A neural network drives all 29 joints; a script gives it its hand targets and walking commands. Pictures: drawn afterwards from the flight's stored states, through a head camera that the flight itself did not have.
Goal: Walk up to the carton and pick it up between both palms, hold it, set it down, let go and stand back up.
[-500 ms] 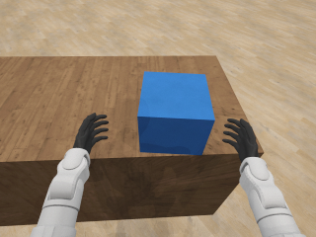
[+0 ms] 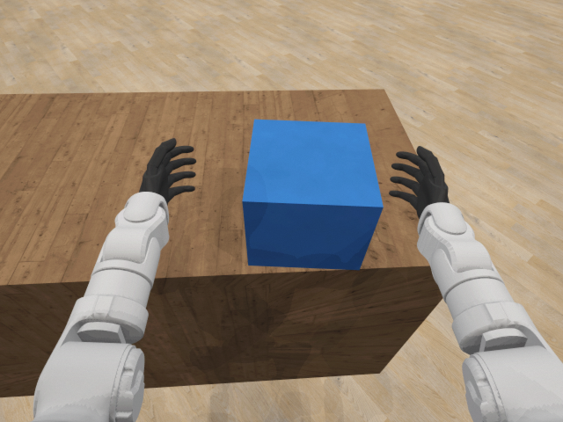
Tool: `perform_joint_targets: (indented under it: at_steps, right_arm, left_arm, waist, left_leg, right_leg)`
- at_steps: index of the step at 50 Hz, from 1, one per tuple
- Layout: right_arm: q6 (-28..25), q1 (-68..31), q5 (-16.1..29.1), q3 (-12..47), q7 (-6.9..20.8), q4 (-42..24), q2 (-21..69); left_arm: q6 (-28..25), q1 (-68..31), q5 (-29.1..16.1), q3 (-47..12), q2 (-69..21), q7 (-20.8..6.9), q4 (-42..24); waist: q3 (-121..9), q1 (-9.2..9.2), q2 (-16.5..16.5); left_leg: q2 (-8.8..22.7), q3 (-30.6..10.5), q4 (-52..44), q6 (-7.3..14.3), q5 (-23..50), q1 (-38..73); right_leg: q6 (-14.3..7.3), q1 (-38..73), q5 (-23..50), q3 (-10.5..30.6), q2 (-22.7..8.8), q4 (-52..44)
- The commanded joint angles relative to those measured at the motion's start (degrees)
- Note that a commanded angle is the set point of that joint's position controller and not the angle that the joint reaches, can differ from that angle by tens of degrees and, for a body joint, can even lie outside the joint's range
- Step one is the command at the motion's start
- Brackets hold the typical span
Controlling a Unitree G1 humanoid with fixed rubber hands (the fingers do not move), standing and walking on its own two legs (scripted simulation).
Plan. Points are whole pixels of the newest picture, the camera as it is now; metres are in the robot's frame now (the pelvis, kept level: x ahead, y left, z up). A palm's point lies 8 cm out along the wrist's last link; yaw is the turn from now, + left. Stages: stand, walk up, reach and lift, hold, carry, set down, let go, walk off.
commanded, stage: reach and lift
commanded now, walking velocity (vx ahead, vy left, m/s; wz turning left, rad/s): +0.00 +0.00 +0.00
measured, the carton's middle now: (306, 194) +0.51 -0.05 +0.02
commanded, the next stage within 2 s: none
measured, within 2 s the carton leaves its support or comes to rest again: neither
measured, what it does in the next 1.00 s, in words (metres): stands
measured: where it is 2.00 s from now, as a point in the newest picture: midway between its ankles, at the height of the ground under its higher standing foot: outside the picture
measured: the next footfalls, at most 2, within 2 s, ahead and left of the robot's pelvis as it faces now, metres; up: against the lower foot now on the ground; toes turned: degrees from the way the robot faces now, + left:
none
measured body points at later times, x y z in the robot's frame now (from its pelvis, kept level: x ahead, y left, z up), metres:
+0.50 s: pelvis +0.00 +0.00 -0.01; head +0.05 +0.01 +0.44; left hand +0.49 +0.18 +0.14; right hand +0.47 -0.21 +0.14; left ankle +0.01 +0.12 -0.75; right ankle -0.02 -0.09 -0.75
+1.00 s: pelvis -0.02 +0.00 -0.02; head +0.08 +0.02 +0.41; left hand +0.47 +0.17 +0.05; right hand +0.45 -0.19 +0.05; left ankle +0.00 +0.12 -0.75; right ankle -0.02 -0.09 -0.75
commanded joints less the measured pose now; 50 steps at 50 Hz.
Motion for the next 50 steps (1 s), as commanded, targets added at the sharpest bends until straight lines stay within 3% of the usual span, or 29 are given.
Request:
perform_joint_targets:
  at_steps: [1, 19, 29, 33, 38, 43, 44, 46, 47, 48, 50]
  right_arm:
    - [-2.04, -29.59, 1.02, -1.87, 0.28, -3.73, -9.99]
    - [-2.55, -46.65, 1.40, -1.73, 2.22, 11.39, -11.96]
    - [-8.87, -41.29, 0.43, -0.38, 2.65, 21.43, -8.69]
    - [-13.44, -40.68, -0.33, -1.54, 2.80, 19.77, -8.24]
    - [-16.23, -43.46, -4.08, -5.77, 3.24, 14.89, -8.09]
    - [-17.04, -43.71, -7.13, -7.99, 3.72, 17.26, -7.26]
    - [-17.49, -42.21, -6.89, -7.29, 3.56, 15.46, -6.33]
    - [-18.36, -41.58, -6.94, -6.33, 2.78, 13.00, -6.50]
    - [-19.21, -42.23, -6.71, -6.59, 2.28, 12.24, -6.55]
    - [-19.76, -41.62, -6.81, -7.06, 2.07, 15.05, -6.83]
    - [-20.41, -41.29, -6.46, -6.37, 1.98, 16.22, -6.20]
  left_arm:
    - [-2.77, -29.40, -0.67, 0.45, 8.09, 0.67, -4.04]
    - [-8.11, -48.67, -4.14, -2.81, 11.16, 2.04, 16.72]
    - [-17.88, -44.36, -1.10, -3.46, 8.65, -0.25, 31.25]
    - [-23.54, -45.54, -0.63, -3.33, 8.55, -0.40, 31.48]
    - [-28.25, -52.34, -3.77, -5.34, 7.89, 1.16, 28.32]
    - [-30.19, -52.54, -5.22, -6.94, 6.56, 1.94, 32.47]
    - [-30.65, -50.81, -4.79, -7.05, 7.12, 1.87, 32.69]
    - [-31.56, -48.70, -4.93, -5.43, 8.35, 1.20, 34.02]
    - [-32.19, -48.87, -4.49, -5.02, 7.99, 1.13, 33.76]
    - [-32.34, -48.86, -3.71, -4.29, 7.50, 1.24, 34.33]
    - [-32.23, -47.60, -1.74, -2.88, 6.53, 1.28, 34.19]
  waist:
    - [-34.76, -0.53, 1.88]
    - [-44.88, -1.07, 2.14]
    - [-43.16, -1.54, 2.13]
    - [-44.59, -1.29, 3.24]
    - [-51.69, -1.93, 6.33]
    - [-56.66, -2.86, 6.16]
    - [-57.42, -2.39, 4.63]
    - [-62.15, -2.17, 2.23]
    - [-64.18, -2.53, 2.16]
    - [-62.80, -2.30, 4.10]
    - [-61.10, -2.15, 2.78]
  left_leg:
    - [-0.79, -4.69, 4.80, -0.17, 19.43, 21.82]
    - [-0.06, -6.06, 7.97, -1.40, 20.17, 16.86]
    - [-0.43, -5.90, 8.45, -1.68, 20.95, 9.83]
    - [-0.39, -5.38, 8.50, -2.31, 20.28, 6.85]
    - [0.17, -4.73, 9.82, -3.52, 16.05, 7.92]
    - [0.44, -4.85, 11.44, -3.18, 12.82, 6.40]
    - [-0.01, -4.83, 13.22, -2.64, 17.20, 5.54]
    - [-0.91, -4.55, 12.92, -2.43, 17.38, 1.28]
    - [-0.99, -4.67, 13.17, -2.38, 18.72, -0.20]
    - [-1.18, -4.74, 13.12, -3.06, 20.24, -1.59]
    - [-0.94, -4.45, 12.54, -3.02, 20.75, -0.66]
  right_leg:
    - [6.29, -0.43, 31.01, 0.72, -0.62, 0.22]
    - [6.48, -5.91, 34.98, -0.53, -1.23, 3.00]
    - [6.34, -4.61, 37.37, 0.01, -2.18, 4.96]
    - [5.56, -5.72, 34.35, -0.33, -2.46, 5.64]
    - [4.37, -12.91, 26.02, -1.82, -2.64, 6.07]
    - [3.43, -17.05, 22.43, -2.25, -2.96, 7.84]
    - [4.10, -14.25, 26.84, -1.41, -2.60, 8.85]
    - [5.05, -6.76, 32.27, -0.81, -3.43, 10.31]
    - [5.49, -5.31, 36.33, -0.39, -3.40, 11.64]
    - [5.27, -4.16, 37.59, -0.44, -3.40, 12.23]
    - [5.27, -5.14, 37.45, -0.55, -2.84, 11.85]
